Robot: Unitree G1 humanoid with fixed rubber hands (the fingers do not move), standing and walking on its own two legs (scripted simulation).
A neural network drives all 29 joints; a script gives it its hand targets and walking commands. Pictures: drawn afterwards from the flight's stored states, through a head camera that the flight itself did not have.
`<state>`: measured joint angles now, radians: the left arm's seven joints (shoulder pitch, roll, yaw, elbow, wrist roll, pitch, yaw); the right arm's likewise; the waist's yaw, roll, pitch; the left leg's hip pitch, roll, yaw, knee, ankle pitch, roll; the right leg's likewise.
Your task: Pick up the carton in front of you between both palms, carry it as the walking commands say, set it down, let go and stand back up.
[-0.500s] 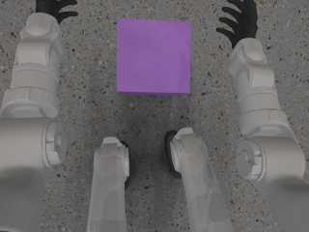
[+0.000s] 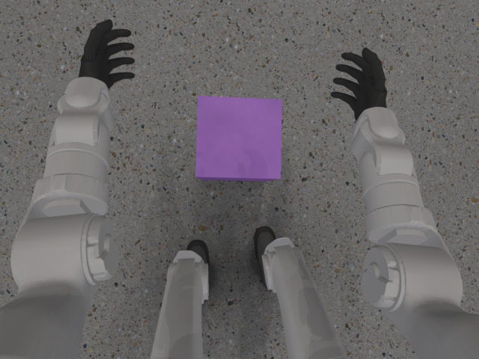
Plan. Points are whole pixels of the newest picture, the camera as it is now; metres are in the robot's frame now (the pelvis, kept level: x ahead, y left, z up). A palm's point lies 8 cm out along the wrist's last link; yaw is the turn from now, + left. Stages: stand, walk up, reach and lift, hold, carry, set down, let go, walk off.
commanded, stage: let go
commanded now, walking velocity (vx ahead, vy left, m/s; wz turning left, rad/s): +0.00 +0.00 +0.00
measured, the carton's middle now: (236, 145) +0.48 -0.05 -0.51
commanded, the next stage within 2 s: stand in 1.26 s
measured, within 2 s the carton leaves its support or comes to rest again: neither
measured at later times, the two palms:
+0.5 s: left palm (39, 196) +0.36 +0.20 +0.01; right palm (457, 198) +0.32 -0.25 +0.02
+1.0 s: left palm out of the picture +0.25 +0.23 +0.07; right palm out of the picture +0.25 -0.23 +0.07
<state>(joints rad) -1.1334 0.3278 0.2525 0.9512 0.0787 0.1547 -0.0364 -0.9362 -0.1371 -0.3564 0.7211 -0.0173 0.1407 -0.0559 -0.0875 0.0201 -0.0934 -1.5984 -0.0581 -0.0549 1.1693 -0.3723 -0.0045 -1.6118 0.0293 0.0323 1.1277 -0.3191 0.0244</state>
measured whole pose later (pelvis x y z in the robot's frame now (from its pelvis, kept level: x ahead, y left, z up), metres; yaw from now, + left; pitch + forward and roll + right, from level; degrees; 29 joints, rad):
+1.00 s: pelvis +0.09 +0.00 +0.14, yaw -1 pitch -3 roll +0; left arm 0.23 0.22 0.04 0.44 0.00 0.10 -0.07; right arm 0.21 -0.21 -0.04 0.43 -0.02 0.11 0.08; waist 0.00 0.01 0.08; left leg -0.10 -0.03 -0.05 0.43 -0.29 0.02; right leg -0.13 0.02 0.06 0.43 -0.25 0.01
